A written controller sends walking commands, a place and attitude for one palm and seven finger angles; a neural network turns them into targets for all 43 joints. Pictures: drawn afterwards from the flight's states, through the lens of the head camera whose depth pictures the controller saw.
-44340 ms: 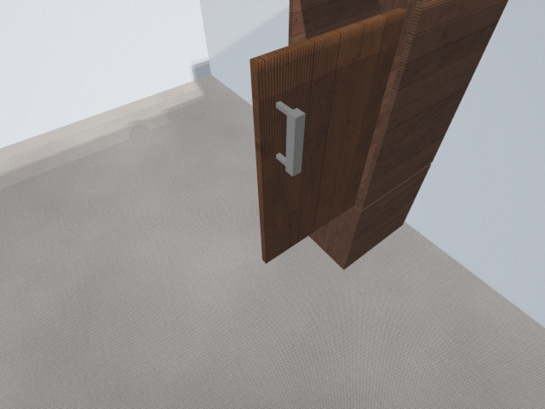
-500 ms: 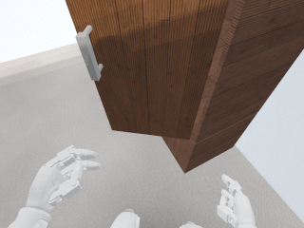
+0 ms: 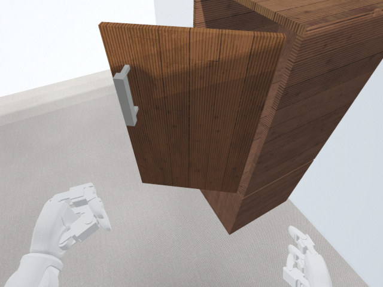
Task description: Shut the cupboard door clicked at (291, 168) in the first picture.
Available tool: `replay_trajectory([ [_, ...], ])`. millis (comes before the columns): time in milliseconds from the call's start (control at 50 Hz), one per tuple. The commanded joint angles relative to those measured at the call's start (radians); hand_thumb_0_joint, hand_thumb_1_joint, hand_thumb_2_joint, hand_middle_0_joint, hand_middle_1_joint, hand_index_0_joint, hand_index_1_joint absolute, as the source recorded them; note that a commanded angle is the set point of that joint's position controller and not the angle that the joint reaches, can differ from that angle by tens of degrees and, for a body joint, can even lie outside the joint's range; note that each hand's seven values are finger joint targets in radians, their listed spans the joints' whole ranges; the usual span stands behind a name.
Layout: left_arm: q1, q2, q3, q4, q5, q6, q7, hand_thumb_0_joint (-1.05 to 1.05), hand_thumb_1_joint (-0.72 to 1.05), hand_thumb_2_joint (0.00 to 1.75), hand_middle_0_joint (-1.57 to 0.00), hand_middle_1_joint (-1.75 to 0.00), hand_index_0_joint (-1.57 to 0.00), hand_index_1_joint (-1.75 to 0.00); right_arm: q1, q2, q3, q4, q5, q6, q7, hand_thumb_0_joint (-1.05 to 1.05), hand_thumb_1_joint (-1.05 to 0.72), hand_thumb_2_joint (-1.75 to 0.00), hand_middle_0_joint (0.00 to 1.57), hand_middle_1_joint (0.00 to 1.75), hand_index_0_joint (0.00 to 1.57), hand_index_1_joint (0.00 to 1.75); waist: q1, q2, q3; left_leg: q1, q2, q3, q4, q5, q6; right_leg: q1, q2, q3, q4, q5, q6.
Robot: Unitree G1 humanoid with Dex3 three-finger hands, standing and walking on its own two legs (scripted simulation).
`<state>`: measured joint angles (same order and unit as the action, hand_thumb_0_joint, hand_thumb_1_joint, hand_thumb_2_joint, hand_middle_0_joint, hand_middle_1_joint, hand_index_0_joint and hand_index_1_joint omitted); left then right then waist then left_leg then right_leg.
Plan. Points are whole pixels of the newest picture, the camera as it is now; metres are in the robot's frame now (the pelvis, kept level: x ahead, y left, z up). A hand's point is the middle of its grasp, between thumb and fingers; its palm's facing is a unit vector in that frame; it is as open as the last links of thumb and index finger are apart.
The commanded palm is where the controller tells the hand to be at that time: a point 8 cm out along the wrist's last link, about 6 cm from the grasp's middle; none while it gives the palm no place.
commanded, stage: raise the hand and make a fist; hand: left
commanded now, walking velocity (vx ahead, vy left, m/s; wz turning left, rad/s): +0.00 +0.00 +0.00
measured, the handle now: (128, 96) +0.50 +0.19 +0.13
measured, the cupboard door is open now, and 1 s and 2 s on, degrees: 54 54 54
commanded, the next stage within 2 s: bring the fist close to the handle in 0.72 s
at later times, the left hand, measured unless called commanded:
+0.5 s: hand (89, 193) +0.24 +0.19 +0.13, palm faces -0.01 -1.00 -0.05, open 3.1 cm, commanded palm +0.21 +0.24 +0.14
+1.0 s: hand (102, 188) +0.25 +0.18 +0.13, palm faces +0.00 -1.00 -0.07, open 3.2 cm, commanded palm +0.24 +0.22 +0.14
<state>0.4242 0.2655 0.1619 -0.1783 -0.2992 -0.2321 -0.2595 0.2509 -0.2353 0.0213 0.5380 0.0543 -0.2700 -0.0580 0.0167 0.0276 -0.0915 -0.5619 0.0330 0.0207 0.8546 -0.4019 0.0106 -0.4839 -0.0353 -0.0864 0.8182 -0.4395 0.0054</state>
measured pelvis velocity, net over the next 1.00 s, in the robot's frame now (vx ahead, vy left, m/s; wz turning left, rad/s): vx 0.01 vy -0.01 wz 0.01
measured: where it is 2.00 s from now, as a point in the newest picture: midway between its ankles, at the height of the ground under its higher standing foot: outside the picture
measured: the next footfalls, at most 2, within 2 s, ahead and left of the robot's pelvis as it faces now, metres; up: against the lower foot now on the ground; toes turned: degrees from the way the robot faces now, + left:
none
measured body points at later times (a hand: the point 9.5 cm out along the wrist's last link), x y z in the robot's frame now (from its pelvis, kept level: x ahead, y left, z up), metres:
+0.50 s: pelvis +0.01 +0.00 +0.02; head +0.00 -0.01 +0.47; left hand +0.24 +0.25 +0.13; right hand +0.19 -0.23 -0.04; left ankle +0.02 +0.11 -0.70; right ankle -0.01 -0.12 -0.70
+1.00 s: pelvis +0.01 -0.01 +0.02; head +0.00 -0.03 +0.47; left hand +0.24 +0.23 +0.14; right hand +0.19 -0.24 -0.05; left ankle +0.02 +0.11 -0.70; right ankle -0.01 -0.12 -0.70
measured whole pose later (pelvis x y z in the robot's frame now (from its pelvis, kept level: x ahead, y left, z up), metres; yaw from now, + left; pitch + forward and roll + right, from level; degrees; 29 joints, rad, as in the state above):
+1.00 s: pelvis +0.01 -0.01 +0.02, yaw +0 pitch +2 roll +0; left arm 0.21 0.27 0.19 -0.07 -0.29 -0.09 -0.25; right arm 0.24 -0.25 0.05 0.63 0.05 -0.28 -0.07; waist 0.03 0.05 -0.05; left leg -0.38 0.03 0.02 0.68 -0.33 -0.01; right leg -0.31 -0.03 -0.09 0.67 -0.38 -0.01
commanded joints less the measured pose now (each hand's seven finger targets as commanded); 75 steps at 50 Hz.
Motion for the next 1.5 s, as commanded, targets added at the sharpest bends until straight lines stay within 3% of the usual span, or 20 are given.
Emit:
replay_trajectory([
  [0,-0.094,0.111,0.07,-0.235,-0.008,-0.007,0.004,0.0,0.9,0.9,-1.3,-1.5,-1.3,-1.5,-0.064,-0.122,-0.037,-0.158,0.005,-0.055,-0.003,0.0,-0.9,-0.9,0.2,0.3,0.2,0.3,0.003,0.039,-0.105,0.175,-0.013,-0.061,-0.203,0.201,0.01,0.047,0.054,-0.007,-0.135,0.234,-0.021],
  [140,-0.211,0.164,0.116,-0.233,-0.013,0.051,0.0,0.0,0.9,0.9,-1.3,-1.5,-1.3,-1.5,-0.081,-0.132,-0.022,-0.138,0.004,-0.06,-0.008,0.0,-0.9,-0.9,0.2,0.3,0.2,0.3,0.0,0.036,-0.087,0.224,-0.013,-0.057,-0.235,0.203,0.013,0.087,0.05,0.001,-0.19,0.238,-0.018],
  [240,-0.256,0.168,0.128,-0.197,-0.021,0.093,-0.011,0.0,0.9,0.9,-1.3,-1.5,-1.3,-1.5,-0.093,-0.132,-0.014,-0.122,0.006,-0.065,-0.013,0.0,-0.9,-0.9,0.2,0.3,0.2,0.3,0.005,0.009,-0.08,0.253,-0.013,-0.055,-0.256,0.233,0.013,0.122,0.047,0.001,-0.221,0.271,-0.016],
  [300,-0.305,0.163,0.12,-0.222,-0.026,0.109,-0.018,0.0,0.9,0.9,-1.3,-1.5,-1.3,-1.5,-0.103,-0.129,-0.016,-0.116,0.01,-0.069,-0.014,0.0,-0.9,-0.9,0.2,0.3,0.2,0.3,0.009,0.041,-0.114,0.291,-0.018,-0.047,-0.268,0.263,0.014,0.148,0.043,0.001,-0.231,0.301,-0.015],
  [360,-0.247,0.135,0.113,-0.175,-0.027,0.13,-0.018,0.0,0.9,0.9,-1.3,-1.5,-1.3,-1.5,-0.101,-0.125,-0.015,-0.114,0.009,-0.068,-0.011,0.0,-0.9,-0.9,0.2,0.3,0.2,0.3,0.015,-0.001,-0.082,0.284,-0.019,-0.041,-0.277,0.293,0.013,0.165,0.042,-0.002,-0.244,0.339,-0.015],
  [540,-0.274,0.178,0.149,-0.216,-0.012,0.096,0.011,0.0,0.9,0.9,-1.3,-1.5,-1.3,-1.5,-0.104,-0.13,-0.024,-0.109,0.003,-0.06,-0.008,0.0,-0.9,-0.9,0.2,0.3,0.2,0.3,0.014,0.008,-0.081,0.297,-0.023,-0.025,-0.275,0.287,0.013,0.173,0.036,0.016,-0.259,0.329,-0.012],
  [580,-0.28,0.161,0.133,-0.234,-0.008,0.081,0.016,0.0,0.9,0.9,-1.3,-1.5,-1.3,-1.5,-0.106,-0.125,-0.026,-0.109,0.005,-0.064,-0.005,0.0,-0.9,-0.9,0.2,0.3,0.2,0.3,0.011,0.036,-0.1,0.31,-0.023,-0.021,-0.276,0.292,0.012,0.169,0.038,0.012,-0.253,0.332,-0.011],
  [660,-0.254,0.139,0.114,-0.188,-0.011,0.08,0.01,0.0,0.9,0.9,-1.3,-1.5,-1.3,-1.5,-0.108,-0.128,-0.027,-0.1,0.006,-0.064,-0.006,0.0,-0.9,-0.9,0.2,0.3,0.2,0.3,0.002,-0.002,-0.059,0.286,-0.024,-0.018,-0.273,0.255,0.015,0.153,0.036,0.022,-0.27,0.304,-0.006],
  [800,-0.277,0.158,0.123,-0.197,-0.014,0.079,0.001,0.0,0.9,0.9,-1.3,-1.5,-1.3,-1.5,-0.115,-0.126,-0.025,-0.102,0.006,-0.067,-0.012,0.0,-0.9,-0.9,0.2,0.3,0.2,0.3,0.002,0.005,-0.069,0.291,-0.027,-0.018,-0.271,0.236,0.016,0.151,0.032,0.03,-0.277,0.278,-0.002],
  [880,-0.397,0.147,0.101,-0.175,-0.01,0.07,0.014,0.0,0.9,0.9,-1.3,-1.5,-1.3,-1.5,-0.112,-0.127,-0.023,-0.084,0.004,-0.069,-0.017,0.0,-0.9,-0.9,0.2,0.3,0.2,0.3,-0.017,0.011,-0.066,0.303,-0.027,-0.021,-0.267,0.216,0.016,0.124,0.032,0.033,-0.279,0.252,0.001],
  [940,-0.459,0.185,0.126,-0.08,-0.004,0.072,0.017,0.0,0.9,0.9,-1.3,-1.5,-1.3,-1.5,-0.106,-0.137,-0.026,-0.062,0.006,-0.061,-0.025,0.0,-0.9,-0.9,0.2,0.3,0.2,0.3,-0.018,-0.036,-0.036,0.283,-0.024,-0.021,-0.268,0.188,0.017,0.119,0.028,0.048,-0.297,0.206,0.002],
  [960,-0.491,0.152,0.089,-0.065,0.0,0.076,0.011,0.0,0.9,0.9,-1.3,-1.5,-1.3,-1.5,-0.111,-0.133,-0.024,-0.065,0.008,-0.06,-0.025,0.0,-0.9,-0.9,0.2,0.3,0.2,0.3,-0.023,-0.025,-0.045,0.291,-0.028,-0.017,-0.271,0.184,0.018,0.113,0.027,0.05,-0.298,0.203,0.003],
  [1080,-0.565,0.171,0.106,-0.001,0.009,0.095,0.014,0.0,0.9,0.9,-1.3,-1.5,-1.3,-1.5,-0.111,-0.132,-0.025,-0.068,0.008,-0.049,-0.021,0.0,-0.9,-0.9,0.2,0.3,0.2,0.3,-0.002,-0.002,-0.125,0.324,-0.031,-0.01,-0.274,0.273,0.016,0.168,0.023,0.045,-0.273,0.329,-0.003],
  [1140,-0.568,0.198,0.144,0.062,0.011,0.101,0.03,0.0,0.9,0.9,-1.3,-1.5,-1.3,-1.5,-0.105,-0.135,-0.026,-0.064,0.005,-0.036,-0.018,0.0,-0.9,-0.9,0.2,0.3,0.2,0.3,0.007,-0.055,-0.112,0.303,-0.029,-0.007,-0.276,0.29,0.016,0.186,0.022,0.047,-0.275,0.356,-0.001],
  [1220,-0.67,0.204,0.145,0.093,0.017,0.096,0.036,0.0,0.9,0.9,-1.3,-1.5,-1.3,-1.5,-0.104,-0.135,-0.03,-0.061,0.007,-0.02,-0.013,0.0,-0.9,-0.9,0.2,0.3,0.2,0.3,-0.006,-0.022,-0.118,0.312,-0.033,0.006,-0.274,0.292,0.014,0.175,0.021,0.054,-0.274,0.376,0.001],
  [1240,-0.678,0.23,0.168,0.113,0.02,0.095,0.039,0.0,0.9,0.9,-1.3,-1.5,-1.3,-1.5,-0.099,-0.141,-0.03,-0.057,0.005,-0.013,-0.014,0.0,-0.9,-0.9,0.2,0.3,0.2,0.3,-0.002,-0.067,-0.116,0.298,-0.031,0.004,-0.274,0.297,0.016,0.195,0.018,0.06,-0.279,0.38,0.002],
  [1300,-0.766,0.192,0.121,0.115,0.026,0.083,0.029,0.0,0.9,0.9,-1.3,-1.5,-1.3,-1.5,-0.101,-0.135,-0.032,-0.058,0.008,-0.007,-0.012,0.0,-0.9,-0.9,0.2,0.3,0.2,0.3,-0.014,0.012,-0.154,0.34,-0.034,0.009,-0.272,0.326,0.014,0.185,0.024,0.054,-0.265,0.416,-0.004],
  [1340,-0.756,0.227,0.154,0.138,0.026,0.077,0.03,0.0,0.9,0.9,-1.3,-1.5,-1.3,-1.5,-0.092,-0.142,-0.038,-0.053,0.005,-0.002,-0.013,0.0,-0.9,-0.9,0.2,0.3,0.2,0.3,-0.006,-0.019,-0.179,0.34,-0.031,0.008,-0.266,0.35,0.016,0.211,0.023,0.057,-0.263,0.444,-0.004],
  [1380,-0.773,0.197,0.13,0.163,0.023,0.076,0.02,0.0,0.9,0.9,-1.3,-1.5,-1.3,-1.5,-0.085,-0.141,-0.04,-0.052,0.008,0.003,-0.01,0.0,-0.9,-0.9,0.2,0.3,0.2,0.3,-0.014,-0.021,-0.185,0.348,-0.032,0.009,-0.265,0.379,0.015,0.206,0.025,0.05,-0.254,0.494,-0.002],
  [1480,-0.907,0.212,0.125,0.267,0.03,0.085,0.023,0.0,0.9,0.9,-1.3,-1.5,-1.3,-1.5,-0.072,-0.15,-0.043,-0.03,0.011,0.032,-0.013,0.0,-0.9,-0.9,0.2,0.3,0.2,0.3,-0.034,-0.036,-0.146,0.33,-0.032,0.007,-0.27,0.329,0.016,0.165,0.027,0.058,-0.269,0.431,-0.002],
])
